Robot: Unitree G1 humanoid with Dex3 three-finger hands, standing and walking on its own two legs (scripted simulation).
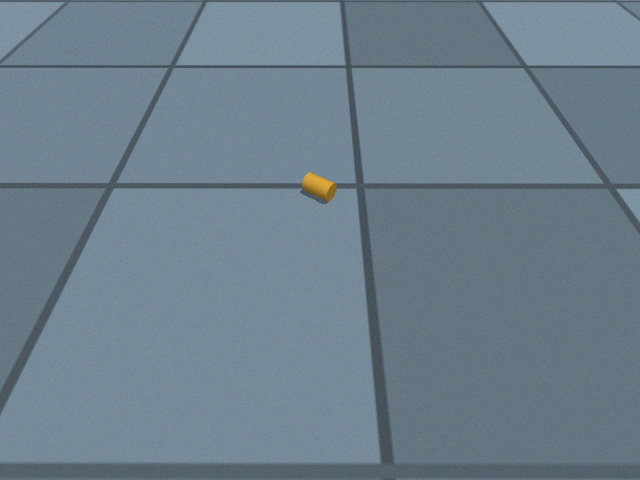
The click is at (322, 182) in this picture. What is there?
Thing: lying can
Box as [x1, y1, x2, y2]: [302, 172, 336, 200]
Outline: 307,173 303,179 302,188 317,196 329,200 335,192 336,184 311,172
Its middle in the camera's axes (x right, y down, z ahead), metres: +0.00 -0.26 +1.79
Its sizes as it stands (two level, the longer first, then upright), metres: 0.135 0.089 0.089
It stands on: the floor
